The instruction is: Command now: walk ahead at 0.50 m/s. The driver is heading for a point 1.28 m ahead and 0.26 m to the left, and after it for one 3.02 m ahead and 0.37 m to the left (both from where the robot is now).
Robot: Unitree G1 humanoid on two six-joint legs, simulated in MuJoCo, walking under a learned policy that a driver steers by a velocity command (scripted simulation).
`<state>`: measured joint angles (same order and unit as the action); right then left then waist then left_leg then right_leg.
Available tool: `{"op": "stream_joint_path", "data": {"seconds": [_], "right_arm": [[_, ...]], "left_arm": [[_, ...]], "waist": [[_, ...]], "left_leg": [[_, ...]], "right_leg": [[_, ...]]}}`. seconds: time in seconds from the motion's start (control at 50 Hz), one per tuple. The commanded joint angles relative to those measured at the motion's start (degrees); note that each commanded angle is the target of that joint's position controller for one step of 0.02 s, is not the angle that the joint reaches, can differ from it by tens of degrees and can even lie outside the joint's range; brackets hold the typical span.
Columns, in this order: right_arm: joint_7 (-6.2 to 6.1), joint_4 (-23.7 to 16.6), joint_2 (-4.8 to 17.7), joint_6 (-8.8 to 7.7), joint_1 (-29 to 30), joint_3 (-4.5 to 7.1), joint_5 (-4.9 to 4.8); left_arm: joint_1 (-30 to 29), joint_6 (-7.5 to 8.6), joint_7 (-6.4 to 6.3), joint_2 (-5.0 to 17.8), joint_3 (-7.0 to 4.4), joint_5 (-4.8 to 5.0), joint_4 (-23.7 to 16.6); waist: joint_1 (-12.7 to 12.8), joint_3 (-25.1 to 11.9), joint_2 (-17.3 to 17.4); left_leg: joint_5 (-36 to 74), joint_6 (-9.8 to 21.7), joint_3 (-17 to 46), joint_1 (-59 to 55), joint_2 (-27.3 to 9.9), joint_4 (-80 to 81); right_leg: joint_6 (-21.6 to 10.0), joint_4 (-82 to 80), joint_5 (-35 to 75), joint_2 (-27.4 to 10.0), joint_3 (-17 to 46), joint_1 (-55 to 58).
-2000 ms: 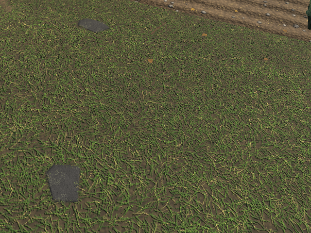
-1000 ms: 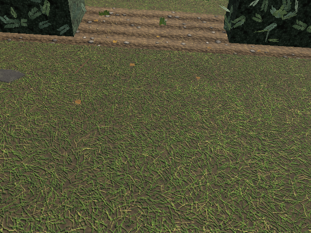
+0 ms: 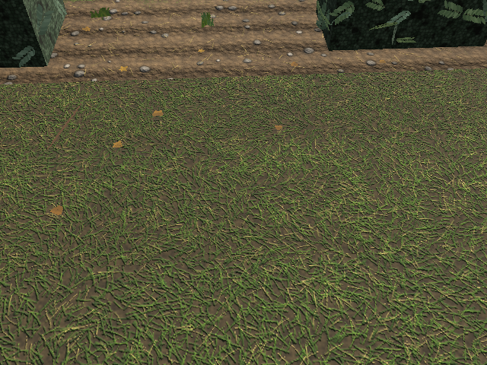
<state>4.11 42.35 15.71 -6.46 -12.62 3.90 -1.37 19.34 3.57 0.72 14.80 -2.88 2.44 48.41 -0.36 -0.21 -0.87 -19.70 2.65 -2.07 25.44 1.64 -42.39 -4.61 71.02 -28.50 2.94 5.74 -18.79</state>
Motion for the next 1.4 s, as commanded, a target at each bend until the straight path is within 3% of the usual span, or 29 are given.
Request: {"op": "stream_joint_path", "data": {"seconds": [0.02, 0.1, 0.16, 0.2, 0.24, 0.3, 0.4, 0.44, 0.46, 0.48, 0.5, 0.52, 0.54, 0.56, 0.6, 0.66, 0.78, 0.88, 0.92, 0.96, 0.98, 1.0, 1.02, 1.04, 1.08, 1.2, 1.26, 1.36, 1.4], "right_arm": [[0.79, -1.4, 5.8, -0.31, -6.4, 1.13, -0.29], [-1.43, 0.7, 8.1, 0.18, -4.1, 1.49, 0.60], [-3.18, 2.1, 9.1, 0.45, -7.4, 1.93, 1.60], [-5.09, 4.4, 6.6, -0.89, -17.2, 1.12, -0.09], [-6.47, 3.5, 5.9, 0.22, -15.6, 0.92, 0.17], [-5.97, 3.5, 7.2, 1.42, -14.8, 1.29, -0.32], [-6.70, 4.5, 4.6, 3.62, -15.7, 1.09, -0.71], [-6.46, 4.8, 5.3, 4.37, -14.4, 1.31, -0.64], [-5.88, 5.3, 3.1, 3.63, -15.8, 1.19, -0.54], [-4.55, 4.7, -0.3, 1.94, -24.1, 0.08, -0.26], [-3.90, 4.4, 2.3, 0.15, -26.2, -0.15, -1.31], [-4.35, 2.4, 3.2, -0.48, -23.1, -0.30, -2.78], [-6.16, 1.0, 4.0, 0.12, -16.9, -0.10, -2.86], [-7.36, 0.3, 5.4, 0.67, -13.4, 0.50, -3.64], [-7.25, 2.3, 4.2, 2.85, -11.4, 0.76, -0.23], [-5.95, -0.3, 2.4, 2.88, -5.2, 1.04, 0.44], [-3.06, -4.6, -1.9, 3.79, 5.2, -0.42, 0.19], [-0.86, -10.0, -1.6, 3.68, 14.7, -0.21, -0.18], [-0.22, -10.4, -0.4, 3.59, 11.7, 0.40, 0.05], [-0.65, -7.4, 4.5, 3.70, -2.5, 2.59, 0.07], [-1.74, -5.7, 9.3, 3.92, -11.7, 4.18, 0.82], [-1.85, -5.8, 12.9, 3.27, -9.9, 4.30, -0.51], [-2.07, -5.7, 9.3, 3.28, -13.2, 3.56, -0.06], [-2.61, -6.1, 7.6, 3.18, -9.6, 3.11, 0.53], [-2.66, -8.4, 6.2, 2.95, -1.4, 2.41, 0.64], [-4.63, -7.0, 8.2, 3.47, -2.4, 2.91, 0.81], [-5.33, -7.4, 7.8, 4.36, -3.5, 2.65, 1.62], [-6.44, -3.0, 7.6, 2.71, -17.8, 2.76, -0.32], [-7.78, -3.0, 8.0, 3.24, -15.2, 2.64, -0.21]], "left_arm": [[-4.3, 0.15, -0.65, 7.6, -1.87, 0.04, -8.3], [-7.4, -1.27, 0.30, 1.9, -0.52, -2.13, -11.1], [-6.3, -0.14, 1.19, 2.6, -0.66, -3.07, -9.4], [-22.0, 1.61, 1.56, 4.4, -1.22, -1.31, -14.6], [-24.5, 2.71, 3.39, 2.9, -0.56, -2.62, -14.7], [-21.9, 2.19, 5.17, 1.7, -0.34, -1.90, -13.8], [-16.2, 0.98, 4.04, 3.0, -0.53, -1.40, -9.6], [1.5, 0.64, 2.95, 5.7, -2.46, -2.71, -3.3], [10.4, 0.55, 2.87, 7.7, -2.52, -3.68, -0.7], [9.8, 0.66, 3.05, 10.9, -2.49, -3.87, -0.5], [11.0, -0.63, 2.48, 12.5, -3.91, -2.40, -0.1], [11.4, -1.48, 2.45, 14.5, -4.80, -1.72, 0.9], [6.3, -1.63, 2.40, 11.6, -3.85, -1.79, 0.5], [-1.4, 0.16, 1.83, 8.5, -2.47, -3.00, -1.4], [-6.5, 2.28, 1.55, 1.7, -0.54, -2.67, 0.2], [-4.9, 3.16, -0.67, 4.1, -1.04, -4.23, 1.9], [3.9, 1.43, -2.78, 4.7, -1.40, -2.19, 5.7], [5.3, -0.38, -3.52, 7.2, -2.23, -2.50, 6.2], [3.9, -1.23, -4.28, 9.3, -2.91, -2.37, 5.1], [0.7, -1.89, -4.40, 11.1, -3.40, -2.34, 3.6], [-1.4, -1.38, -4.28, 10.0, -2.87, -2.42, 1.9], [5.5, 0.17, -2.08, 1.4, -0.08, -5.03, -0.1], [0.5, 2.64, -0.46, 5.6, -0.93, -2.89, -1.3], [-5.0, 3.76, -0.23, 8.2, -1.81, -0.73, -3.8], [-6.4, 3.73, -1.18, 8.3, -2.20, -2.15, -3.9], [-11.7, 0.82, -2.14, 3.3, -1.14, -5.00, -8.1], [-8.8, 1.41, -0.92, 5.6, -1.89, -4.34, -6.8], [-25.3, 4.39, 1.23, 9.6, -3.07, -1.78, -13.6], [-28.2, 5.06, 2.40, 8.2, -2.52, -3.33, -14.8]], "waist": [[-0.8, -0.1, 0.8], [1.5, 2.3, 3.8], [0.7, -4.0, 0.5], [-5.7, 3.0, 3.8], [-5.9, 3.5, 3.6], [-5.1, 2.5, 5.2], [-2.8, 4.4, 4.9], [6.4, -2.3, 2.3], [9.7, -7.7, -4.1], [4.0, -12.8, -18.1], [5.0, -17.8, -24.0], [4.3, -19.8, -17.5], [2.6, -15.5, -4.4], [-0.6, -10.0, -4.7], [-3.4, 0.7, -1.5], [-2.3, 2.1, -5.9], [2.3, 1.8, -1.6], [3.8, 4.8, -0.1], [1.5, 1.5, -2.9], [-6.1, -5.2, -4.1], [-10.7, -11.0, 1.4], [-2.9, -16.7, 13.8], [-6.7, -20.0, 10.1], [-5.9, -10.3, 7.5], [-0.4, -1.9, -2.6], [1.1, -3.5, 3.2], [1.2, -8.2, 4.0], [-5.4, -0.8, 6.3], [-5.2, 1.0, 6.4]], "left_leg": [[12.1, 17.9, 34.9, -17.5, -21.9, 21.4], [13.4, 13.8, 21.0, -3.5, -15.7, 25.6], [18.9, 11.9, 14.4, -8.0, -13.7, 20.5], [3.0, 10.9, 19.6, -24.5, -15.2, 18.5], [-1.4, 8.1, 12.2, -13.5, -9.8, 16.8], [-3.3, 6.1, 9.4, -3.4, -9.3, 12.9], [-0.4, 2.6, 10.3, -16.8, -10.7, -6.7], [10.3, 1.0, 6.1, -10.3, -6.6, -29.1], [-18.0, -1.7, 5.5, 6.3, -0.6, -54.0], [-27.2, -1.6, 12.8, 23.6, -0.3, -64.2], [-23.5, -2.2, 15.2, 29.1, -1.6, -65.9], [-18.7, -2.8, 13.9, 34.8, -1.5, -69.3], [-9.6, -2.4, 9.2, 35.9, -3.7, -69.0], [4.0, -0.8, 13.4, 33.8, -5.8, -56.2], [10.4, -1.6, 15.5, 24.4, -8.0, -40.3], [16.8, -3.2, 12.6, 16.5, -7.3, -23.3], [27.7, 0.6, 7.8, 17.9, -3.5, -1.7], [21.1, 2.4, 0.6, 17.1, -1.0, 6.4], [13.6, 4.0, -3.1, 10.3, 1.6, 5.8], [12.9, 7.0, -2.4, -8.1, 3.4, 9.4], [17.6, 10.9, 10.2, -26.0, -3.2, 12.8], [14.1, 21.8, 38.6, -45.7, -16.5, 14.6], [3.0, 22.8, 47.0, -48.2, -18.0, 21.8], [5.4, 19.9, 40.3, -41.6, -16.9, 24.0], [21.1, 16.1, 29.1, -22.8, -12.5, 25.4], [36.4, 13.7, 19.0, -6.4, -5.6, 24.8], [37.4, 12.0, 20.2, -7.2, -5.6, 19.3], [12.6, 14.5, 38.6, -36.9, -10.9, 14.9], [11.5, 13.0, 34.7, -26.3, -7.1, 13.1]], "right_leg": [[-0.8, 9.4, 4.7, -4.4, 3.0, -28.0], [0.7, -10.4, 10.7, -8.5, -1.3, -17.9], [0.3, -11.8, 28.8, -7.7, -3.8, -15.3], [0.5, -23.2, 33.3, -9.6, 1.0, -38.2], [1.2, -39.5, 51.8, -6.4, -3.5, -22.6], [0.1, -39.2, 58.1, -3.7, -4.6, -6.7], [0.1, -52.1, 55.5, -9.5, -1.3, -7.4], [-0.5, -54.7, 54.7, -8.0, -5.6, 14.9], [-3.9, -45.6, 63.2, -14.1, 0.9, 33.5], [-3.1, -27.0, 80.5, -17.7, 3.8, 46.3], [-6.1, -29.5, 75.8, -20.9, 11.6, 47.2], [-12.1, -38.3, 46.4, -26.8, 23.2, 44.7], [-11.7, -51.2, 19.3, -27.7, 30.7, 34.4], [-11.7, -52.3, 21.5, -30.1, 31.1, 22.3], [-4.6, -49.8, 37.5, -20.4, 13.2, 4.4], [-3.3, -54.6, 47.2, -15.4, 3.2, -0.3], [1.4, -56.0, 55.5, -15.4, -6.1, 15.5], [2.9, -53.8, 61.3, -16.3, -11.2, 22.6], [2.7, -47.2, 78.2, -16.8, -12.7, 24.8], [2.4, -29.5, 84.5, -16.0, -14.0, 20.5], [2.9, -10.6, 64.8, -12.0, -15.2, 7.7], [5.2, 9.3, -1.5, 0.3, -8.1, -17.1], [3.5, 12.9, -3.3, -0.1, 2.0, -25.7], [2.5, 8.8, 1.3, -2.7, 2.1, -30.0], [3.5, -2.1, 7.5, -6.3, 0.3, -22.3], [7.4, -20.2, 20.1, -5.6, -3.6, -9.1], [6.1, -15.0, 32.2, -4.5, -2.5, -7.3], [3.6, -25.6, 23.2, -6.9, 9.0, -41.8], [3.7, -33.4, 33.1, -4.5, 6.7, -32.8]]}}
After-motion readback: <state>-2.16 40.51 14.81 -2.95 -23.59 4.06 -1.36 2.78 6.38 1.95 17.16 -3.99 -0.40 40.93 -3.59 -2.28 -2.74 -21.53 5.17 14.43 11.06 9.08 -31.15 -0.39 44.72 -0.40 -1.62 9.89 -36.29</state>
